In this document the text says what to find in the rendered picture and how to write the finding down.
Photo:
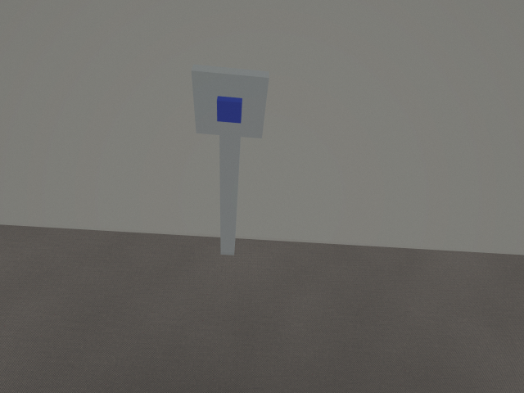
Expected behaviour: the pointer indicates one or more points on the panel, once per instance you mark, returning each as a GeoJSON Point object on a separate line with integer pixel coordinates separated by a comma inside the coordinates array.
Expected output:
{"type": "Point", "coordinates": [209, 82]}

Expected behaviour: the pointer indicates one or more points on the button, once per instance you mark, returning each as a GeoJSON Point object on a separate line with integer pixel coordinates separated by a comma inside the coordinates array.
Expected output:
{"type": "Point", "coordinates": [229, 109]}

